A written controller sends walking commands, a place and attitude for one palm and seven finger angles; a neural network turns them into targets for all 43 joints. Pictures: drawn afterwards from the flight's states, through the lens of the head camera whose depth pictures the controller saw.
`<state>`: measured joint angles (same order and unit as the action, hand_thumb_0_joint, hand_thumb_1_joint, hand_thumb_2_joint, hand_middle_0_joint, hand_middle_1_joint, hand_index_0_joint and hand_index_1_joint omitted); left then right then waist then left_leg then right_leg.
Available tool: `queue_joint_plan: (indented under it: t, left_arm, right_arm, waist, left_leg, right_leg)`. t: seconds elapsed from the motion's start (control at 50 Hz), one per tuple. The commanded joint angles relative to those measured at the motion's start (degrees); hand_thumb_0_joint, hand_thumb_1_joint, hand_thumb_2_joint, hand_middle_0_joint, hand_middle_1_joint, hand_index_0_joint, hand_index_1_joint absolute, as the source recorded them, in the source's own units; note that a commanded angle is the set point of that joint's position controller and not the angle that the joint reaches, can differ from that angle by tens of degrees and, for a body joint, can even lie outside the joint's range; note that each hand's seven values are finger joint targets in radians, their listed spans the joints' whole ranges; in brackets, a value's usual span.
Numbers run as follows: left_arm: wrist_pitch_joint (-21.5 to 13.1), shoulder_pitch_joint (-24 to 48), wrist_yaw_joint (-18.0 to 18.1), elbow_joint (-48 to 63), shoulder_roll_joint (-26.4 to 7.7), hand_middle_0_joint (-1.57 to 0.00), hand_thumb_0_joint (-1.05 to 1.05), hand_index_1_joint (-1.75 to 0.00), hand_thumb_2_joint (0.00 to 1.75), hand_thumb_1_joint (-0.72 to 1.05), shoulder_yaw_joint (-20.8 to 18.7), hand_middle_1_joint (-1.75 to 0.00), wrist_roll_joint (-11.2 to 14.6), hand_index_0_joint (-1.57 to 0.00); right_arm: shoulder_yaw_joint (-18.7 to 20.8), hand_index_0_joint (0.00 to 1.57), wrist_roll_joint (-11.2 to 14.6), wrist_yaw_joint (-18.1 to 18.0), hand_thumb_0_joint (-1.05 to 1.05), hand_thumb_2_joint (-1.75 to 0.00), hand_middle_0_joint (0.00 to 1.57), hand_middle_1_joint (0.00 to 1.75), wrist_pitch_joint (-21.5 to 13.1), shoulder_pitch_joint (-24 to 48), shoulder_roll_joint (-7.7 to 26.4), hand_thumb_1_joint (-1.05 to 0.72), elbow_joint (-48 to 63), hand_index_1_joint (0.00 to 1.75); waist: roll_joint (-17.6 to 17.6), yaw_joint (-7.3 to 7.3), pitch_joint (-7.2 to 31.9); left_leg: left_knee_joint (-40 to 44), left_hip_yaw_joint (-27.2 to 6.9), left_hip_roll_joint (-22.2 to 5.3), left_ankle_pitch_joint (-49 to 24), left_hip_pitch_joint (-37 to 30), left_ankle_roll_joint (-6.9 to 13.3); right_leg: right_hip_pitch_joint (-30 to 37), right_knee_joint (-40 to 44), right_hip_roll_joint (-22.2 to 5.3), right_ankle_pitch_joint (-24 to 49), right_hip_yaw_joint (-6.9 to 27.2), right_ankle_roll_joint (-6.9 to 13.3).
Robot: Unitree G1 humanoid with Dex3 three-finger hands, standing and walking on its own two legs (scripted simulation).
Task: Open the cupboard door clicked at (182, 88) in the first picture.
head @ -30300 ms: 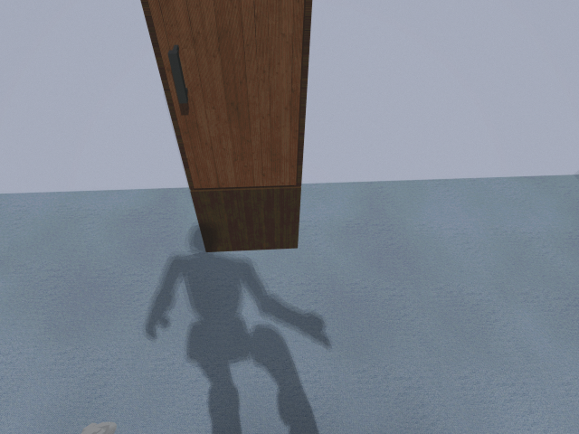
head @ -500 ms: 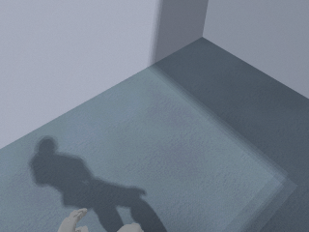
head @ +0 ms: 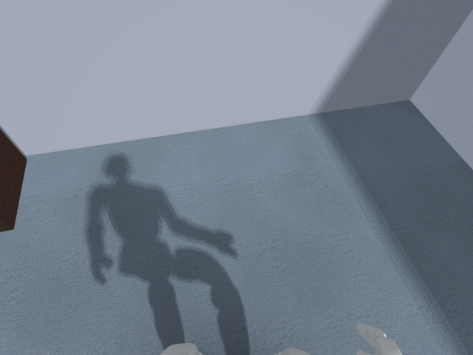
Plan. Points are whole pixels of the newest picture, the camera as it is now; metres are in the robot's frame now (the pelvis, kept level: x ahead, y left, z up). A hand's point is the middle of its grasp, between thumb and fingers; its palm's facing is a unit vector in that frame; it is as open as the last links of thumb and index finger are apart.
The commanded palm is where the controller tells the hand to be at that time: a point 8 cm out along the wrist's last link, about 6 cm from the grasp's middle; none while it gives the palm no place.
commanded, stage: turn to face it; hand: left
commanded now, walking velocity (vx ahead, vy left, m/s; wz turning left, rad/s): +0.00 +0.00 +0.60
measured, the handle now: out of the picture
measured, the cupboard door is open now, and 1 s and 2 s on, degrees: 48 48 48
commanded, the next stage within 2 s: take the last steps up to it in 1.74 s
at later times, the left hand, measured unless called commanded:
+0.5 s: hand out of the picture +0.07 +0.16 -0.13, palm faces +0.25 -0.92 -0.29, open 7.4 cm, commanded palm none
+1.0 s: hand out of the picture -0.08 +0.20 -0.17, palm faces +0.59 -0.77 -0.24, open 7.4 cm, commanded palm none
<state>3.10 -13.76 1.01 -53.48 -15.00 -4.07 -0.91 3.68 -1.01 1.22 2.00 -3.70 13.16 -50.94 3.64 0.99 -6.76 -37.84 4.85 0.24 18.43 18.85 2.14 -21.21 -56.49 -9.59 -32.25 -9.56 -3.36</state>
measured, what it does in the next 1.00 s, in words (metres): steps on the spot, turning left: right foot, then left foot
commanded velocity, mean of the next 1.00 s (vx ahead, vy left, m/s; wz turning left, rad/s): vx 0.00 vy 0.00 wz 0.60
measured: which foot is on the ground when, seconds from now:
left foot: down 0.00-0.38, up 0.40-0.84, down 0.86-1.00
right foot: up 0.00-0.36, down 0.38-0.86, up 0.88-1.00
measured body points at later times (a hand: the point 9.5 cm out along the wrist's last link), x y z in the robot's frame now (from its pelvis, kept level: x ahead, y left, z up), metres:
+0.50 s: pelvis +0.01 -0.05 +0.02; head +0.08 -0.07 +0.46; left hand +0.06 +0.21 -0.11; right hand +0.13 -0.29 -0.15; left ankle -0.04 +0.08 -0.65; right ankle +0.02 -0.15 -0.72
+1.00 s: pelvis +0.00 -0.01 +0.01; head +0.03 +0.04 +0.46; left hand -0.12 +0.24 -0.15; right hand +0.26 -0.15 -0.11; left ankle -0.03 +0.07 -0.72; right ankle +0.05 -0.16 -0.64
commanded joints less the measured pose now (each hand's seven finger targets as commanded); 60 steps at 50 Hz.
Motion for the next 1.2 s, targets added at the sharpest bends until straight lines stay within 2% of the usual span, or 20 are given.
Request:
queue_joint_plan:
  t: [0.0,0.08,0.2,0.32,0.34,0.36,0.38,0.4,0.44,0.5,0.74,0.8,0.82,0.84,0.86,0.88,0.9,0.94,1.0,1.18]
  left_arm:
    - [-1.4,5.6,-0.2,7.2,-4.4,-0.20,0.00,-0.30,0.90,0.90,-1.3,-0.30,-0.4,-0.20]
    - [-1.2,2.3,-0.8,5.2,-4.0,-0.20,0.00,-0.30,0.90,0.90,-1.3,-0.30,-0.6,-0.20]
    - [-1.5,6.0,-0.4,7.2,-3.0,-0.20,0.00,-0.30,0.90,0.90,-0.9,-0.30,-0.3,-0.20]
    - [-2.8,1.5,0.1,6.8,-2.7,-0.20,0.00,-0.30,0.90,0.90,-0.9,-0.30,0.5,-0.20]
    - [-3.4,-1.7,0.4,6.2,-4.5,-0.20,0.00,-0.30,0.90,0.90,-1.4,-0.30,0.3,-0.20]
    - [-3.9,-3.5,0.9,5.9,-9.7,-0.20,0.00,-0.30,0.90,0.90,-2.5,-0.30,-0.6,-0.20]
    - [-3.7,-3.1,1.1,6.3,-12.6,-0.20,0.00,-0.30,0.90,0.90,-2.6,-0.30,-0.7,-0.20]
    - [-3.6,-1.0,1.3,6.5,-10.4,-0.20,0.00,-0.30,0.90,0.90,-1.8,-0.30,-0.4,-0.20]
    - [-4.0,4.1,1.3,7.3,-5.2,-0.20,0.00,-0.30,0.90,0.90,-0.5,-0.30,0.1,-0.20]
    - [-4.2,2.5,1.3,7.3,-4.2,-0.20,0.00,-0.30,0.90,0.90,-0.2,-0.30,0.2,-0.20]
    - [-3.7,-4.2,1.0,4.7,-8.3,-0.20,0.00,-0.30,0.90,0.90,-2.2,-0.30,-0.9,-0.20]
    - [-3.7,-1.9,0.4,4.6,-9.5,-0.20,0.00,-0.30,0.90,0.90,-2.6,-0.30,-0.3,-0.20]
    - [-3.5,-1.1,-0.1,5.6,-7.9,-0.20,0.00,-0.30,0.90,0.90,-2.3,-0.30,0.1,-0.20]
    - [-3.2,2.0,-0.6,8.6,-3.3,-0.20,0.00,-0.30,0.90,0.90,-0.9,-0.30,0.6,-0.20]
    - [-2.1,4.8,0.2,9.8,-4.5,-0.20,0.00,-0.30,0.90,0.90,-0.7,-0.30,0.0,-0.20]
    - [-1.9,6.4,0.4,10.0,-4.8,-0.20,0.00,-0.30,0.90,0.90,-0.7,-0.30,-0.1,-0.20]
    - [-1.9,6.2,0.4,8.8,-3.9,-0.20,0.00,-0.30,0.90,0.90,-1.0,-0.30,-0.1,-0.20]
    - [-1.2,3.9,-0.2,6.2,-4.7,-0.20,0.00,-0.30,0.90,0.90,-1.3,-0.30,-0.4,-0.20]
    - [-1.1,1.8,-0.6,4.9,-4.2,-0.20,0.00,-0.30,0.90,0.90,-1.4,-0.30,-0.6,-0.20]
    - [-1.6,8.1,-0.1,7.8,-3.3,-0.20,0.00,-0.30,0.90,0.90,-0.9,-0.30,-0.2,-0.20]
  right_arm:
    - [2.8,0.20,-0.4,-2.1,0.00,-0.90,0.20,0.30,-0.6,-5.2,12.5,-0.90,2.8,0.30]
    - [2.1,0.20,-0.1,-1.9,0.00,-0.90,0.20,0.30,-1.2,-4.4,11.2,-0.90,3.1,0.30]
    - [2.7,0.20,-0.5,-1.7,0.00,-0.90,0.20,0.30,-0.9,-7.0,11.2,-0.90,2.3,0.30]
    - [3.4,0.20,-0.2,-1.7,0.00,-0.90,0.20,0.30,-0.4,-4.9,10.8,-0.90,3.0,0.30]
    - [3.2,0.20,0.3,-1.6,0.00,-0.90,0.20,0.30,-0.5,-4.5,9.3,-0.90,3.4,0.30]
    - [2.8,0.20,0.9,-1.2,0.00,-0.90,0.20,0.30,-0.6,-5.6,5.4,-0.90,3.9,0.30]
    - [2.9,0.20,0.5,-1.1,0.00,-0.90,0.20,0.30,-0.5,-4.8,5.4,-0.90,4.7,0.30]
    - [3.0,0.20,0.0,-0.9,0.00,-0.90,0.20,0.30,0.0,-5.5,6.9,-0.90,3.8,0.30]
    - [3.1,0.20,-0.3,-0.6,0.00,-0.90,0.20,0.30,1.1,-6.3,6.3,-0.90,0.7,0.30]
    - [2.2,0.20,0.1,0.1,0.00,-0.90,0.20,0.30,1.4,-5.9,4.5,-0.90,0.1,0.30]
    - [0.6,0.20,0.4,0.6,0.00,-0.90,0.20,0.30,0.8,2.3,3.0,-0.90,2.5,0.30]
    - [1.4,0.20,0.0,0.4,0.00,-0.90,0.20,0.30,0.0,-4.7,5.6,-0.90,1.7,0.30]
    - [2.6,0.20,-0.3,0.2,0.00,-0.90,0.20,0.30,-0.5,-9.3,10.0,-0.90,0.5,0.30]
    - [4.4,0.20,-0.5,-0.4,0.00,-0.90,0.20,0.30,-0.8,-14.0,17.2,-0.90,0.2,0.30]
    - [4.2,0.20,0.2,-0.9,0.00,-0.90,0.20,0.30,-0.2,-15.6,18.1,-0.90,-1.0,0.30]
    - [3.5,0.20,0.0,-1.3,0.00,-0.90,0.20,0.30,-0.3,-13.5,15.9,-0.90,-0.2,0.30]
    - [3.3,0.20,-0.3,-1.9,0.00,-0.90,0.20,0.30,-0.7,-10.0,14.5,-0.90,1.2,0.30]
    - [2.3,0.20,-0.3,-2.2,0.00,-0.90,0.20,0.30,-0.7,-4.5,12.0,-0.90,2.7,0.30]
    - [1.9,0.20,-0.2,-2.0,0.00,-0.90,0.20,0.30,-1.3,-4.3,11.1,-0.90,2.9,0.30]
    - [2.6,0.20,-0.4,-1.8,0.00,-0.90,0.20,0.30,-1.1,-9.4,10.8,-0.90,1.2,0.30]
  waist:
    - [-15.1,-3.60,9.0]
    - [-10.6,-1.11,8.1]
    - [-11.6,-2.49,8.6]
    - [-12.7,-0.06,11.9]
    - [-7.7,1.65,13.4]
    - [7.5,2.37,14.9]
    - [14.1,2.59,13.1]
    - [8.3,1.13,10.9]
    - [8.2,-2.03,7.4]
    - [6.7,-2.03,8.4]
    - [9.0,1.70,7.4]
    - [5.4,-2.96,11.0]
    - [-3.9,-5.85,14.5]
    - [-22.3,-8.45,15.5]
    - [-16.9,-8.14,16.8]
    - [-12.2,-6.89,13.9]
    - [-15.4,-5.78,12.3]
    - [-13.7,-2.86,8.1]
    - [-9.6,-1.09,8.4]
    - [-11.7,-2.99,9.4]
  left_leg:
    - [17.8,-20.0,-16.6,-23.8,-10.3,8.4]
    - [19.4,-16.2,-12.0,-19.8,-8.5,5.8]
    - [18.7,-21.3,-12.3,-18.1,-9.2,7.6]
    - [11.2,-24.4,-8.9,-24.3,-2.9,5.1]
    - [7.4,-22.8,-6.2,-17.5,2.9,2.5]
    - [-3.8,-14.0,1.1,1.1,14.3,-2.1]
    - [-18.5,-7.8,4.9,17.8,17.1,-4.7]
    - [-28.1,-10.2,1.8,16.0,15.9,-4.1]
    - [-34.9,-9.0,-0.5,8.2,17.3,-5.7]
    - [-32.9,-6.2,-1.1,3.4,17.2,-6.7]
    - [-6.3,1.5,-1.2,7.3,7.2,-4.6]
    - [8.5,2.6,0.6,-3.8,-7.5,-2.8]
    - [12.6,-5.7,-5.7,-16.2,-19.0,0.2]
    - [15.5,-29.6,-22.6,-41.5,-24.8,9.1]
    - [14.7,-28.8,-25.6,-46.6,-23.5,12.7]
    - [15.4,-24.8,-23.0,-38.7,-19.0,11.9]
    - [16.0,-24.2,-20.1,-33.5,-16.3,10.9]
    - [18.7,-19.3,-15.2,-24.6,-10.4,7.7]
    - [20.1,-17.6,-12.7,-20.3,-8.4,6.3]
    - [18.5,-24.9,-12.1,-21.3,-11.3,8.3]
  right_leg:
    - [-13.1,-12.6,1.6,4.6,9.7,-1.1]
    - [-10.7,-9.6,3.4,11.5,9.1,-1.7]
    - [-8.6,1.3,5.4,8.9,9.1,-1.8]
    - [9.4,25.9,9.4,15.3,7.4,-0.5]
    - [18.5,34.5,6.3,21.2,9.8,-0.1]
    - [28.0,39.9,-7.9,23.7,23.0,3.9]
    - [22.8,40.2,-20.0,34.3,32.1,10.6]
    - [17.2,38.5,-18.9,35.9,26.4,12.8]
    - [16.3,36.1,-10.7,45.5,17.5,9.8]
    - [20.1,33.9,-7.4,54.5,7.6,6.9]
    - [21.2,29.3,-12.9,56.3,1.4,9.3]
    - [14.9,18.2,-11.7,52.3,-2.7,5.7]
    - [4.5,6.8,-8.1,38.3,-4.4,2.4]
    - [-12.3,-7.9,1.7,-5.1,-2.4,-1.8]
    - [-13.9,-12.7,1.9,-7.3,6.9,-0.5]
    - [-13.2,-12.7,1.0,-4.3,8.0,-0.2]
    - [-13.9,-13.1,1.1,-1.2,8.5,-0.8]
    - [-12.6,-13.5,1.7,6.7,10.2,-1.1]
    - [-10.7,-11.8,2.8,11.5,10.0,-1.7]
    - [-9.9,0.7,5.5,9.1,10.5,-2.3]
